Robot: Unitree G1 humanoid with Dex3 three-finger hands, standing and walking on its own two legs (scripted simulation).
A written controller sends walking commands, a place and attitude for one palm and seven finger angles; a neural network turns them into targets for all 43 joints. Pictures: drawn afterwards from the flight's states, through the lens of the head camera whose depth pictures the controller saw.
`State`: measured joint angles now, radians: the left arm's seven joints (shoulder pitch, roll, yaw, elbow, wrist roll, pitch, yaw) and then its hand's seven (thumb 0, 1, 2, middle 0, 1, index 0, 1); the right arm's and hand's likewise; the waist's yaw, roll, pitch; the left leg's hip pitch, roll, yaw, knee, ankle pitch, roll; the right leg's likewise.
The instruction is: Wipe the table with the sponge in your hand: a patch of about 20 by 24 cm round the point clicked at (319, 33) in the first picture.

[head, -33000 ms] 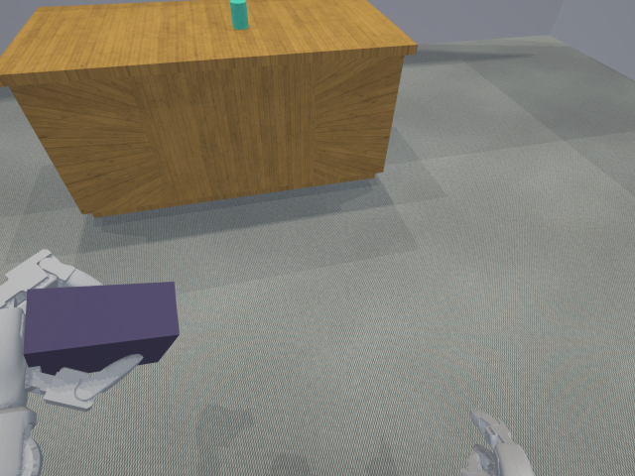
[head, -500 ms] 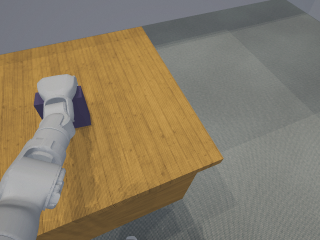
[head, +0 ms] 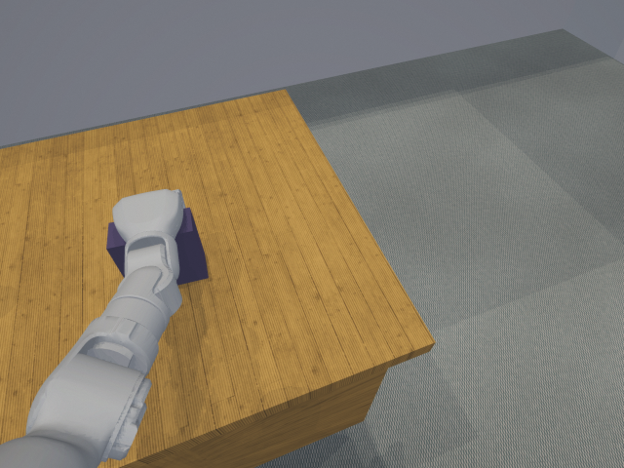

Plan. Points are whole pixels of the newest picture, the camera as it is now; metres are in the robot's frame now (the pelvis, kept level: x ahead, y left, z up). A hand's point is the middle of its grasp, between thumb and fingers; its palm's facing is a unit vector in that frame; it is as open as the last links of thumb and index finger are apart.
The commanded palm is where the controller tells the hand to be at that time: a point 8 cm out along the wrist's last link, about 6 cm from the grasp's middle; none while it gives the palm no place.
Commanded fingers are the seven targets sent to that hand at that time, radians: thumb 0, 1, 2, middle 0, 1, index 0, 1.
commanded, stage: wipe back along the middle lane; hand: left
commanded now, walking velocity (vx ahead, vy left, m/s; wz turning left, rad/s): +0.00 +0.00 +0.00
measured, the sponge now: (165, 259) +0.41 +0.24 -0.01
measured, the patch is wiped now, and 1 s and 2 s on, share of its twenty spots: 0.50 0.75 0.80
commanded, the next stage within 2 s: slide across to the third lane in 1.92 s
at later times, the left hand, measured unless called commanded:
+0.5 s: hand (165, 265) +0.38 +0.22 +0.03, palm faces -0.06 -0.01 -1.00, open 9.6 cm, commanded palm +0.33 +0.20 +0.05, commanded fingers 0.00 0.10 1.30 -1.20 -1.60 -1.20 -1.60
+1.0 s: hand (177, 299) +0.33 +0.19 +0.03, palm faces -0.02 -0.02 -1.00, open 9.6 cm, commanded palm +0.28 +0.17 +0.05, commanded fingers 0.00 0.10 1.30 -1.20 -1.60 -1.20 -1.60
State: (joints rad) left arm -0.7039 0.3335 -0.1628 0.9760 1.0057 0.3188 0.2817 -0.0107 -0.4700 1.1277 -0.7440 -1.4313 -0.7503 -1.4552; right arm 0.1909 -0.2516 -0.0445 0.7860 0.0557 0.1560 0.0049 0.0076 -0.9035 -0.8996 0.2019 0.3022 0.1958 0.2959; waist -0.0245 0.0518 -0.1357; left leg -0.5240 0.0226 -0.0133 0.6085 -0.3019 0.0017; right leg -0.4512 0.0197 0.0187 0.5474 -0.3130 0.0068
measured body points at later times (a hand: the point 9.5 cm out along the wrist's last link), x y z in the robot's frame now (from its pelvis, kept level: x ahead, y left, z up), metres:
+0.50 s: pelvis -0.01 +0.00 +0.00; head +0.01 -0.01 +0.45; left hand +0.38 +0.22 +0.08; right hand +0.13 -0.24 -0.12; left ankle -0.01 +0.12 -0.73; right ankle -0.04 -0.13 -0.73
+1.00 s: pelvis -0.02 +0.00 +0.00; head -0.02 -0.02 +0.45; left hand +0.32 +0.19 +0.08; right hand +0.19 -0.22 -0.10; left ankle -0.01 +0.12 -0.73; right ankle -0.04 -0.13 -0.73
